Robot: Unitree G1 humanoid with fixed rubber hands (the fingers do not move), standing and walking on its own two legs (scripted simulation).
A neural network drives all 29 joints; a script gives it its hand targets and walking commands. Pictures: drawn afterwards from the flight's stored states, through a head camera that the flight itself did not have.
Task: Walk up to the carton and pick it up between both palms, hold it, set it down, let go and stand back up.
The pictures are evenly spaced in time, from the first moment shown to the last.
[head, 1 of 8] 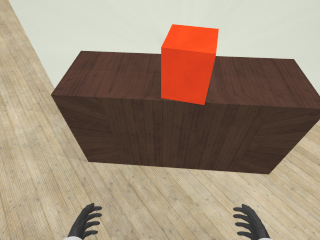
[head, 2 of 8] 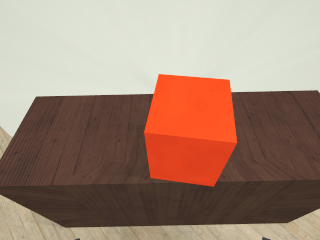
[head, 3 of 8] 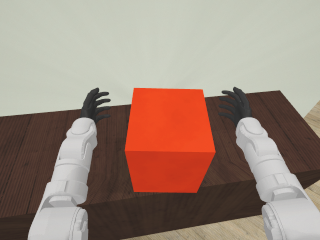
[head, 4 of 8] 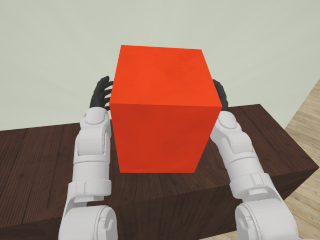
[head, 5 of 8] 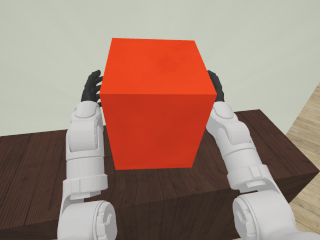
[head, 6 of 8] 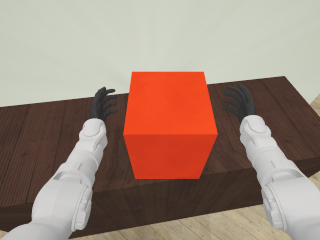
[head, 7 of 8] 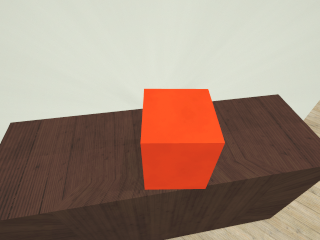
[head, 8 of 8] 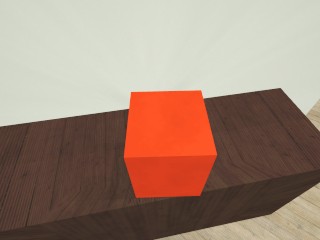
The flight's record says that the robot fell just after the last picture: no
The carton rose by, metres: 0.21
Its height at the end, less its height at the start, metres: +0.00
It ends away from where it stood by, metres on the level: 0.01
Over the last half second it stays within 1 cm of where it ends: yes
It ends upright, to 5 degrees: yes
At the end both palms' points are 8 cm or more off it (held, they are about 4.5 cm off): yes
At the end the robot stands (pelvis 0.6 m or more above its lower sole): yes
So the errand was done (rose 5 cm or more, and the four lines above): yes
